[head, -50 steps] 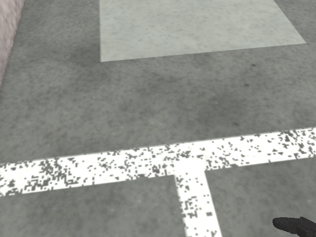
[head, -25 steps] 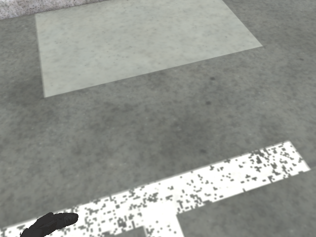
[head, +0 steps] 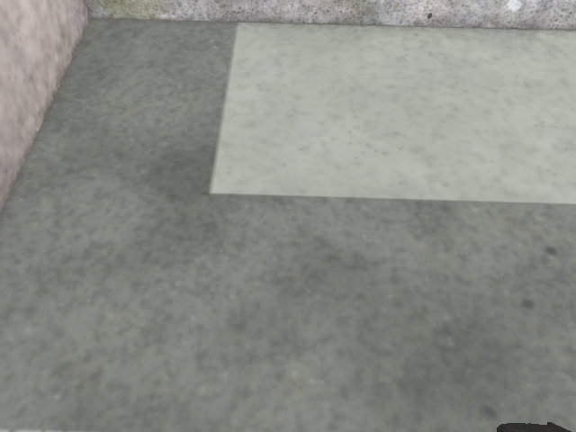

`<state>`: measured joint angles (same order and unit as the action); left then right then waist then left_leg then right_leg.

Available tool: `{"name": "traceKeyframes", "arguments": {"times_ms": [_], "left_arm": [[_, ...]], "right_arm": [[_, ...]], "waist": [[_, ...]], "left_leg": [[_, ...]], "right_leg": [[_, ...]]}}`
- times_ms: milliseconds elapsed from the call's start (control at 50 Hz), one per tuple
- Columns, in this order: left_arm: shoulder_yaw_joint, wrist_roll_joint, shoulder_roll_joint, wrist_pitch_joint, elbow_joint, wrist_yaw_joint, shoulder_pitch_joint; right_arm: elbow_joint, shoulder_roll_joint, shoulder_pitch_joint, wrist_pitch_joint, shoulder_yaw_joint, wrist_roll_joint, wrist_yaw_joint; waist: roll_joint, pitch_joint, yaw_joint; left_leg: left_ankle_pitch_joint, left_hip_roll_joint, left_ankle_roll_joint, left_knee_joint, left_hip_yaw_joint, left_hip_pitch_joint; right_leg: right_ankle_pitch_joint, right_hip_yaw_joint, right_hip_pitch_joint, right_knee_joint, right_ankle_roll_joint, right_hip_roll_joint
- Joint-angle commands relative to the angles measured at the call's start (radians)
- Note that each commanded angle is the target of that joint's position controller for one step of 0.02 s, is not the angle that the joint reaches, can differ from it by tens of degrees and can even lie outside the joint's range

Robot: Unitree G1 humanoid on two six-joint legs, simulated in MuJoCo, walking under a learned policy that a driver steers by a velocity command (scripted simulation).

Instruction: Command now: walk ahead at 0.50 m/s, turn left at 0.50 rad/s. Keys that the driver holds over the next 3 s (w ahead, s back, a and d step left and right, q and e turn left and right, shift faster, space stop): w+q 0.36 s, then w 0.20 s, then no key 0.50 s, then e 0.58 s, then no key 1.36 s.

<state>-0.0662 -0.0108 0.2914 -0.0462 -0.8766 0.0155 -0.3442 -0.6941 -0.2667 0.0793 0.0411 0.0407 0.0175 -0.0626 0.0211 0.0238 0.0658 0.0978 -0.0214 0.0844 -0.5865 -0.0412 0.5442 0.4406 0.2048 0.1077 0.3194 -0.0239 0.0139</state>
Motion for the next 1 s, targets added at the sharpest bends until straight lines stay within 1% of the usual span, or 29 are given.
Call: {"name": "traceKeyframes", "arguments": {"times_ms": [20,40,60,80,100,120,140,180,220,320,380,420,460,480,500,520,540,560,600,660,720,780,840,900,920,940,960,980,1000], "left_arm": [[-0.033,0.009,0.175,0.001,0.083,0.024,0.035],[0.018,0.041,0.022,-0.03,0.129,0.0,-0.074],[0.006,0.01,0.101,-0.07,0.129,-0.018,0.022],[-0.007,-0.027,0.145,-0.092,0.165,-0.027,0.121],[-0.001,-0.02,0.131,-0.103,0.175,-0.023,0.15],[-0.007,0.005,0.132,-0.103,0.17,-0.015,0.16],[-0.014,0.015,0.139,-0.093,0.17,-0.014,0.143],[-0.015,0.023,0.119,-0.069,0.171,-0.014,0.117],[-0.008,0.028,0.094,-0.054,0.185,-0.011,0.149],[0.009,0.018,0.056,-0.06,0.235,-0.021,0.337],[0.003,0.005,0.081,-0.07,0.254,-0.034,0.386],[-0.004,0.006,0.102,-0.078,0.252,-0.042,0.375],[-0.013,0.009,0.115,-0.086,0.239,-0.043,0.316],[-0.026,0.017,0.135,-0.09,0.217,-0.038,0.237],[-0.038,0.03,0.174,-0.094,0.202,-0.032,0.108],[-0.065,0.04,0.266,-0.084,0.169,-0.03,-0.024],[-0.059,0.008,0.221,-0.076,0.139,-0.043,-0.071],[-0.038,-0.005,0.151,-0.073,0.148,-0.043,-0.024],[-0.014,0.019,0.101,-0.06,0.165,-0.041,0.101],[0.001,0.026,0.071,-0.066,0.149,-0.042,0.141],[-0.008,0.019,0.116,-0.058,0.12,-0.031,0.15],[-0.012,0.009,0.136,-0.035,0.091,-0.02,0.123],[-0.009,0.003,0.141,-0.019,0.061,-0.018,0.095],[-0.002,-0.011,0.127,-0.008,0.045,-0.016,0.113],[0.007,0.002,0.101,-0.014,0.036,-0.017,0.074],[0.02,0.034,0.067,-0.026,0.034,-0.021,0.002],[0.038,0.031,0.016,-0.024,0.011,-0.018,-0.057],[0.035,0.026,0.044,-0.009,0.016,-0.015,-0.011],[0.032,0.02,0.055,0.009,0.026,-0.011,0.021]], "right_arm": [[-0.006,-0.244,0.344,-0.002,0.103,0.005,0.022],[-0.003,-0.344,0.336,0.001,0.118,0.014,0.03],[0.017,-0.259,0.37,0.008,0.093,0.009,0.031],[0.014,-0.217,0.333,0.017,0.08,-0.002,0.033],[0.023,-0.199,0.273,0.021,0.075,-0.001,0.035],[0.036,-0.17,0.21,0.02,0.066,-0.002,0.037],[0.054,-0.149,0.173,0.021,0.058,-0.014,0.04],[0.066,-0.149,0.153,0.021,0.058,-0.012,0.046],[0.059,-0.173,0.17,0.023,0.065,-0.008,0.058],[0.032,-0.194,0.24,0.009,0.072,0.003,0.079],[0.009,-0.189,0.284,0.003,0.071,0.009,0.081],[-0.003,-0.173,0.299,0.001,0.067,0.005,0.083],[-0.01,-0.169,0.289,-0.004,0.066,0.0,0.082],[-0.007,-0.148,0.285,-0.004,0.059,-0.003,0.08],[0.006,-0.108,0.28,-0.002,0.041,-0.012,0.076],[0.014,-0.055,0.409,0.008,0.023,0.007,0.076],[0.009,-0.09,0.425,0.017,0.022,0.014,0.077],[0.014,-0.165,0.326,0.019,0.041,0.02,0.075],[0.044,-0.159,0.187,0.018,0.043,-0.007,0.077],[0.028,-0.102,0.233,0.008,0.039,-0.017,0.075],[0.035,-0.051,0.2,0.0,0.019,-0.022,0.078],[0.036,-0.053,0.134,-0.003,0.016,-0.018,0.072],[0.052,-0.074,0.07,-0.003,0.022,-0.019,0.065],[0.039,-0.091,0.098,0.002,0.033,-0.031,0.064],[0.038,-0.133,0.113,0.004,0.044,-0.038,0.072],[0.051,-0.187,0.122,-0.001,0.051,-0.049,0.081],[0.039,-0.117,0.128,-0.015,0.034,-0.05,0.083],[0.034,-0.059,0.117,-0.025,0.017,-0.035,0.078],[0.025,-0.054,0.086,-0.031,0.013,-0.031,0.072]], "waist": [[-0.006,-0.213,-0.224],[0.254,-0.309,-0.111],[0.138,-0.406,-0.184],[0.097,-0.262,-0.195],[0.015,-0.175,-0.156],[-0.017,-0.111,-0.117],[0.008,-0.094,-0.081],[0.021,-0.077,-0.049],[0.02,-0.051,-0.051],[0.054,-0.021,-0.123],[0.067,-0.02,-0.139],[0.081,-0.022,-0.133],[0.107,-0.025,-0.097],[0.101,-0.067,-0.057],[0.05,-0.185,0.002],[-0.194,-0.335,-0.01],[-0.31,-0.326,0.001],[-0.185,-0.175,0.018],[-0.073,-0.011,-0.017],[-0.116,-0.046,-0.08],[-0.126,-0.087,-0.084],[-0.128,-0.113,-0.053],[-0.121,-0.099,-0.035],[-0.099,-0.091,-0.073],[-0.048,-0.114,-0.068],[0.06,-0.187,-0.026],[0.159,-0.262,-0.024],[0.146,-0.245,-0.044],[0.134,-0.212,-0.034]], "left_leg": [[0.003,-0.009,0.114,0.054,0.118,-0.568],[0.142,-0.267,0.309,0.131,0.677,-0.92],[0.232,-0.309,0.326,0.256,0.854,-0.975],[0.16,-0.277,0.274,0.275,0.703,-0.878],[0.07,-0.233,0.241,0.277,0.587,-0.735],[-0.04,-0.197,0.22,0.292,0.499,-0.597],[-0.125,-0.174,0.216,0.314,0.452,-0.502],[-0.193,-0.151,0.224,0.35,0.408,-0.405],[-0.23,-0.127,0.219,0.367,0.352,-0.332],[-0.089,-0.056,0.141,0.348,0.297,-0.267],[-0.019,-0.09,0.126,0.303,0.362,-0.331],[-0.015,-0.125,0.114,0.252,0.406,-0.405],[-0.091,-0.135,0.097,0.191,0.425,-0.439],[-0.187,-0.094,0.075,0.105,0.403,-0.437],[-0.153,-0.044,0.043,-0.108,0.347,-0.364],[0.115,0.096,-0.04,-0.455,0.216,-0.041],[0.484,0.105,-0.058,-0.624,0.217,0.152],[0.422,0.054,-0.055,-0.693,0.243,0.231],[0.312,-0.004,-0.068,-0.634,0.175,0.187],[0.284,-0.039,-0.1,-0.487,0.128,0.026],[0.167,-0.035,-0.123,-0.282,0.093,-0.048],[-0.013,-0.011,-0.122,-0.115,0.07,-0.14],[-0.036,0.0,-0.104,-0.019,0.079,-0.165],[-0.137,0.017,-0.056,0.162,0.065,-0.293],[-0.384,-0.047,-0.027,0.19,0.127,-0.398],[-0.718,-0.178,0.044,0.102,0.242,-0.572],[-0.738,-0.265,0.152,0.083,0.324,-0.631],[-0.615,-0.261,0.171,0.112,0.358,-0.587],[-0.455,-0.235,0.149,0.136,0.353,-0.53]], "right_leg": [[-0.909,-0.016,-0.283,0.602,0.057,0.179],[0.052,-0.085,-0.746,0.955,-0.008,-0.036],[0.146,-0.298,-0.858,1.058,0.007,-0.043],[0.059,-0.305,-0.928,1.044,0.029,0.005],[-0.026,-0.296,-0.902,0.962,0.038,0.047],[-0.068,-0.288,-0.845,0.876,0.03,0.073],[-0.099,-0.294,-0.771,0.837,0.022,0.091],[-0.12,-0.282,-0.717,0.763,-0.006,0.093],[-0.188,-0.261,-0.712,0.663,-0.038,0.081],[-0.506,-0.251,-0.617,0.304,-0.055,0.011],[-0.523,-0.274,-0.59,0.215,-0.04,-0.006],[-0.48,-0.284,-0.581,0.18,-0.014,0.002],[-0.412,-0.259,-0.509,0.146,0.026,-0.003],[-0.404,-0.242,-0.39,0.114,0.057,-0.01],[-0.408,-0.34,-0.172,0.146,0.117,0.099],[-0.259,-0.717,0.191,0.119,0.28,0.302],[-0.005,-0.998,0.232,-0.014,0.327,0.384],[0.106,-0.914,0.12,-0.038,0.285,0.355],[-0.28,-0.659,-0.137,-0.053,0.249,0.277],[-0.841,-0.442,-0.256,-0.041,0.236,0.205],[-1.013,-0.329,-0.277,-0.045,0.243,0.182],[-0.963,-0.274,-0.275,-0.046,0.22,0.158],[-0.862,-0.296,-0.239,-0.014,0.212,0.179],[-0.708,-0.316,-0.248,0.08,0.163,0.156],[-0.621,-0.297,-0.284,0.137,0.116,0.111],[-0.371,-0.255,-0.392,0.225,0.063,0.041],[-0.09,-0.231,-0.443,0.291,0.015,0.016],[0.017,-0.241,-0.446,0.302,-0.008,0.022],[-0.004,-0.243,-0.445,0.272,-0.015,0.031]]}}
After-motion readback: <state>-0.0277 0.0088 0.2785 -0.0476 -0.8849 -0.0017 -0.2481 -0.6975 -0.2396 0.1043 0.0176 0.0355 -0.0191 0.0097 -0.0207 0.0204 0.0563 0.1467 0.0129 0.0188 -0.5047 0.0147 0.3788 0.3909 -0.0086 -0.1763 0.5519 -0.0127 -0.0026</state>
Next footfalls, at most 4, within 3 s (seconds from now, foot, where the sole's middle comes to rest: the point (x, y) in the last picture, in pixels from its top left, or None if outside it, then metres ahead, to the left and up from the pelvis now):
0.02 left None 0.17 0.10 -0.76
0.50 right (345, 408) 0.52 -0.07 -0.76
0.92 left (227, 387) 0.54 0.20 -0.76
1.98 left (246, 395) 0.53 0.16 -0.76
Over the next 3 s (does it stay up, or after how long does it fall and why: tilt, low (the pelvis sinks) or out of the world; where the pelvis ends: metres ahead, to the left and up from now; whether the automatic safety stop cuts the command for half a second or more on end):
stays up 0.48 0.06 0.02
